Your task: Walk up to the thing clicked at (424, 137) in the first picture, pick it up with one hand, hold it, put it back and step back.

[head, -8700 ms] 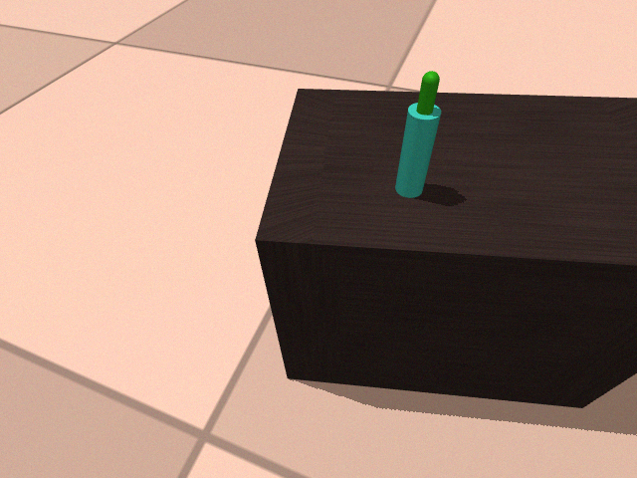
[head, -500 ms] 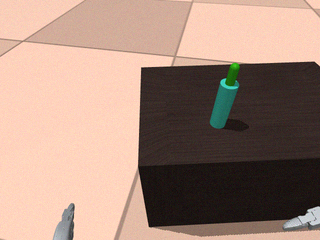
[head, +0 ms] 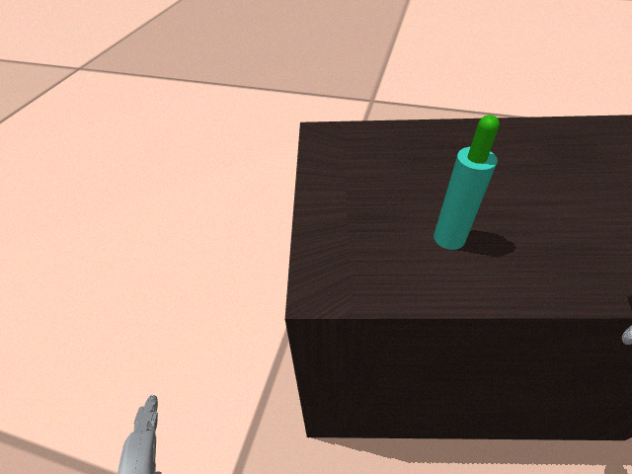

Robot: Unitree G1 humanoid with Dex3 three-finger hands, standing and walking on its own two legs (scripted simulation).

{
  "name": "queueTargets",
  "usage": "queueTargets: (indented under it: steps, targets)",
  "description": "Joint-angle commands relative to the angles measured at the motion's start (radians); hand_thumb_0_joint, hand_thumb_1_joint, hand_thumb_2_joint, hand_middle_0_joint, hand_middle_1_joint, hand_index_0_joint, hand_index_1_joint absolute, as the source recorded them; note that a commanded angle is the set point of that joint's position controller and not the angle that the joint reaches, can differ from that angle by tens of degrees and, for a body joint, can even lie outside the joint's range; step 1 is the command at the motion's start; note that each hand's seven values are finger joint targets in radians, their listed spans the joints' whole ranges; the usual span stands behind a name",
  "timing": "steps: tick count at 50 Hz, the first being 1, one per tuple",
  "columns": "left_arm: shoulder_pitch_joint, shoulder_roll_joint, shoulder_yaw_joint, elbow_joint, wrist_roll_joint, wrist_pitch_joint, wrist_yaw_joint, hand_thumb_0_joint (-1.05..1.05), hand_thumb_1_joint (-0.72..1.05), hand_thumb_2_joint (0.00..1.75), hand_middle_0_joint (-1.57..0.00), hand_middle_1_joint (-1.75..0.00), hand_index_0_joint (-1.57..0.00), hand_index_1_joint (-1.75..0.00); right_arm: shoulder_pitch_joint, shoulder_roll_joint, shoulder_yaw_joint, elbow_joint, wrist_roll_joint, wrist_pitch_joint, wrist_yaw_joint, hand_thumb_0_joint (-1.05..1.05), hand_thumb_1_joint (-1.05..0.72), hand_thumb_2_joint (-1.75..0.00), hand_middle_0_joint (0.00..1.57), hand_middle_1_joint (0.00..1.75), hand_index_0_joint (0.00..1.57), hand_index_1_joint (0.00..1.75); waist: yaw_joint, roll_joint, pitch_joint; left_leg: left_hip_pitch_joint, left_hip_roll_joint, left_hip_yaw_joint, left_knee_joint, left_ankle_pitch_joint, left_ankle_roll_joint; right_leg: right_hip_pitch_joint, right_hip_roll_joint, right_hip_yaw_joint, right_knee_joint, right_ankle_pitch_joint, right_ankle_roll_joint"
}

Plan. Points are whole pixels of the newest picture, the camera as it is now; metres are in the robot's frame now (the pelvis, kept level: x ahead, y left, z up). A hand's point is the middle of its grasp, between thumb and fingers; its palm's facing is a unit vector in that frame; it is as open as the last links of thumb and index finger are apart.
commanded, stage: go down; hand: right
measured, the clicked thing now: (467, 186) +0.54 -0.20 +0.06
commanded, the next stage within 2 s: none
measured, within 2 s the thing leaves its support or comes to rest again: neither
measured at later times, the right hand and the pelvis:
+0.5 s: hand out of the picture +0.39 -0.36 +0.11, palm faces +0.13 +0.99 +0.02, open 17.6 cm; pelvis +0.01 -0.01 -0.01, yaw +1 degrees
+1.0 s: hand out of the picture +0.41 -0.37 +0.12, palm faces +0.14 +0.99 +0.02, open 17.6 cm; pelvis +0.00 -0.01 -0.03, yaw +1 degrees
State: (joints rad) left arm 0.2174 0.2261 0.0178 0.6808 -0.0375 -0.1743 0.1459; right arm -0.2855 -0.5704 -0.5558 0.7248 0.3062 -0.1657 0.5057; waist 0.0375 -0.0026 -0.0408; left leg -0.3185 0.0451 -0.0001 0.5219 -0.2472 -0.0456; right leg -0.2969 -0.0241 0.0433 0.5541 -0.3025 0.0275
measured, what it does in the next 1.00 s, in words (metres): stands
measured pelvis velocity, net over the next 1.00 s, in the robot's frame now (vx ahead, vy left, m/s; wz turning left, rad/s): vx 0.00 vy -0.01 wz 0.01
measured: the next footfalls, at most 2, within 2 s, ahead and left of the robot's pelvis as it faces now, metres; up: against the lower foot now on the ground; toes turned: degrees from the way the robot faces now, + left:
none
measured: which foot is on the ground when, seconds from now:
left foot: down 0.00-1.00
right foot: down 0.00-1.00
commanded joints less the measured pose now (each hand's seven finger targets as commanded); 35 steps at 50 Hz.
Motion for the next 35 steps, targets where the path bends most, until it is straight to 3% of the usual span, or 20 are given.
queueTargets:
  steps: [1,4,5,7,9,10,12,13,14,16,19,22,24,27,28,29,30,31,33,35]
  targets:
    - [-0.126,0.168,0.036,-0.167,-0.002,-0.080,0.016,0.00,-0.55,0.04,-0.05,-0.05,-0.05,-0.05,-0.346,-0.366,-0.068,-0.063,0.032,-0.061,0.063,0.00,0.61,-0.05,0.03,0.06,0.04,0.06,-0.021,-0.037,-0.189,0.057,-0.039,0.043,-0.039,0.179,0.040,0.016,0.019,-0.015,-0.062,0.227,-0.035]
    - [-0.113,0.122,-0.020,-0.148,0.006,-0.084,0.016,0.00,-0.56,0.04,-0.05,-0.05,-0.05,-0.05,-0.400,-0.418,-0.066,-0.003,0.016,-0.068,0.085,0.00,0.60,-0.04,0.03,0.06,0.04,0.06,-0.023,-0.088,-0.219,0.061,-0.037,0.031,-0.022,0.178,0.044,-0.019,0.020,-0.018,-0.043,0.223,-0.032]
    - [-0.114,0.145,-0.007,-0.182,0.008,-0.087,0.019,0.00,-0.55,0.04,-0.05,-0.05,-0.05,-0.05,-0.440,-0.456,-0.088,-0.027,0.020,-0.077,0.088,0.00,0.61,-0.04,0.03,0.06,0.04,0.06,-0.019,-0.082,-0.263,0.069,-0.038,0.029,-0.020,0.178,0.042,-0.014,0.018,-0.018,-0.032,0.219,-0.034]
    - [-0.075,0.137,-0.019,-0.125,0.016,-0.087,0.021,0.00,-0.55,0.04,-0.05,-0.05,-0.05,-0.05,-0.486,-0.485,-0.081,-0.028,0.006,-0.083,0.089,0.00,0.59,-0.05,0.04,0.06,0.04,0.06,-0.012,-0.157,-0.282,0.045,-0.038,0.021,-0.004,0.176,0.045,-0.010,0.021,-0.024,-0.020,0.217,-0.029]
    - [-0.055,0.183,0.018,-0.130,0.022,-0.089,0.027,0.00,-0.55,0.04,-0.06,-0.06,-0.06,-0.06,-0.530,-0.526,-0.094,-0.034,-0.002,-0.089,0.076,0.00,0.59,-0.05,0.03,0.06,0.04,0.05,0.004,-0.174,-0.316,0.021,-0.046,0.024,-0.004,0.159,0.048,0.016,0.015,-0.017,-0.018,0.216,-0.023]
    - [-0.060,0.219,0.047,-0.157,0.024,-0.096,0.032,0.00,-0.55,0.04,-0.06,-0.05,-0.06,-0.06,-0.523,-0.531,-0.100,0.014,-0.004,-0.085,0.068,0.00,0.57,-0.05,0.04,0.05,0.04,0.05,0.012,-0.162,-0.315,0.019,-0.047,0.024,-0.005,0.162,0.048,0.009,0.015,-0.017,-0.010,0.213,-0.022]
    - [-0.100,0.236,0.044,-0.224,0.025,-0.105,0.034,0.00,-0.55,0.04,-0.06,-0.06,-0.06,-0.06,-0.542,-0.532,-0.104,0.045,-0.004,-0.084,0.058,0.00,0.57,-0.05,0.04,0.05,0.04,0.05,0.026,-0.112,-0.319,0.007,-0.051,0.027,0.001,0.181,0.044,-0.002,0.011,-0.015,0.008,0.229,-0.024]
    - [-0.027,0.181,0.013,-0.118,0.027,-0.097,0.029,0.00,-0.56,0.05,-0.06,-0.06,-0.05,-0.06,-0.555,-0.515,-0.084,0.038,-0.009,-0.090,0.058,0.00,0.56,-0.05,0.04,0.05,0.04,0.05,0.016,-0.160,-0.308,0.001,-0.047,0.025,0.010,0.190,0.044,-0.004,0.015,-0.020,0.016,0.234,-0.023]
    - [-0.064,0.170,-0.011,-0.172,0.026,-0.105,0.030,0.00,-0.56,0.05,-0.06,-0.06,-0.06,-0.06,-0.569,-0.528,-0.090,0.064,-0.012,-0.094,0.057,0.00,0.57,-0.05,0.03,0.05,0.04,0.05,0.025,-0.138,-0.315,0.001,-0.046,0.023,0.013,0.204,0.044,-0.020,0.017,-0.020,0.028,0.245,-0.026]
    - [-0.120,0.185,-0.008,-0.238,0.026,-0.115,0.033,0.00,-0.56,0.06,-0.06,-0.06,-0.05,-0.06,-0.596,-0.539,-0.080,0.059,-0.023,-0.108,0.054,0.00,0.55,-0.05,0.04,0.05,0.05,0.05,0.022,-0.133,-0.341,-0.005,-0.051,0.031,0.028,0.210,0.045,-0.011,0.006,-0.014,0.042,0.294,-0.022]
    - [-0.016,0.156,-0.030,-0.169,0.027,-0.104,0.025,0.00,-0.56,0.06,-0.06,-0.06,-0.05,-0.06,-0.589,-0.534,-0.066,0.051,-0.033,-0.104,0.063,0.00,0.55,-0.05,0.04,0.05,0.05,0.05,0.011,-0.195,-0.385,-0.032,-0.059,0.036,0.052,0.223,0.048,0.030,-0.003,-0.006,0.057,0.390,-0.011]
    - [0.006,0.224,0.029,-0.184,0.029,-0.103,0.028,0.00,-0.56,0.05,-0.06,-0.06,-0.05,-0.06,-0.532,-0.535,-0.080,0.120,-0.020,-0.085,0.074,0.00,0.53,-0.05,0.05,0.05,0.05,0.05,0.030,-0.173,-0.372,-0.057,-0.063,0.042,0.061,0.251,0.048,0.028,-0.008,0.000,0.079,0.457,-0.007]
    - [-0.001,0.256,0.059,-0.192,0.029,-0.101,0.025,0.00,-0.56,0.06,-0.06,-0.06,-0.05,-0.06,-0.573,-0.570,-0.098,0.091,-0.017,-0.083,0.076,0.00,0.53,-0.05,0.05,0.05,0.05,0.05,0.032,-0.194,-0.384,-0.073,-0.063,0.041,0.071,0.265,0.048,0.040,-0.012,0.000,0.093,0.503,-0.004]
    - [-0.059,0.232,0.035,-0.260,0.023,-0.104,0.017,0.00,-0.57,0.06,-0.06,-0.05,-0.05,-0.06,-0.598,-0.570,-0.108,0.082,-0.020,-0.082,0.076,0.00,0.54,-0.05,0.05,0.05,0.05,0.05,0.019,-0.138,-0.373,-0.055,-0.063,0.042,0.076,0.246,0.049,-0.010,-0.011,0.001,0.100,0.443,-0.015]
    - [-0.058,0.203,0.004,-0.287,0.022,-0.106,0.016,0.00,-0.57,0.06,-0.06,-0.05,-0.05,-0.06,-0.573,-0.544,-0.091,0.147,-0.023,-0.080,0.078,0.00,0.54,-0.05,0.04,0.05,0.05,0.05,0.034,-0.094,-0.326,-0.052,-0.064,0.043,0.077,0.240,0.047,-0.052,-0.009,-0.003,0.099,0.406,-0.018]
    - [-0.016,0.176,-0.010,-0.238,0.023,-0.100,0.012,0.00,-0.57,0.06,-0.06,-0.05,-0.05,-0.06,-0.611,-0.566,-0.108,0.076,-0.024,-0.090,0.077,0.00,0.56,-0.06,0.04,0.05,0.05,0.05,0.015,-0.146,-0.370,-0.030,-0.058,0.037,0.081,0.239,0.048,-0.052,-0.002,-0.007,0.099,0.380,-0.019]
    - [-0.087,0.185,-0.019,-0.343,0.019,-0.107,0.015,0.00,-0.57,0.06,-0.06,-0.05,-0.05,-0.06,-0.611,-0.572,-0.107,0.117,-0.030,-0.090,0.075,0.00,0.55,-0.05,0.05,0.05,0.05,0.05,0.032,-0.084,-0.362,-0.034,-0.059,0.036,0.081,0.226,0.044,-0.067,-0.002,-0.008,0.101,0.336,-0.027]
    - [-0.008,0.175,-0.012,-0.279,0.020,-0.100,0.017,0.00,-0.57,0.06,-0.06,-0.05,-0.05,-0.06,-0.620,-0.587,-0.113,0.117,-0.033,-0.092,0.075,0.00,0.57,-0.05,0.04,0.05,0.05,0.05,0.030,-0.106,-0.357,-0.035,-0.054,0.032,0.084,0.220,0.044,-0.078,0.002,-0.014,0.102,0.298,-0.030]
    - [0.005,0.194,-0.008,-0.319,0.021,-0.101,0.020,0.00,-0.57,0.06,-0.06,-0.05,-0.05,-0.06,-0.675,-0.618,-0.119,0.075,-0.034,-0.097,0.081,0.00,0.56,-0.05,0.04,0.05,0.05,0.05,0.038,-0.147,-0.425,-0.047,-0.059,0.035,0.100,0.232,0.046,-0.024,-0.004,-0.003,0.109,0.365,-0.023]
    - [0.063,0.192,-0.005,-0.265,0.024,-0.093,0.020,0.00,-0.57,0.06,-0.05,-0.05,-0.05,-0.06,-0.654,-0.631,-0.114,0.122,-0.045,-0.085,0.083,0.00,0.55,-0.05,0.05,0.05,0.05,0.05,0.036,-0.188,-0.392,-0.089,-0.059,0.033,0.110,0.241,0.048,-0.018,-0.004,-0.006,0.129,0.419,-0.018]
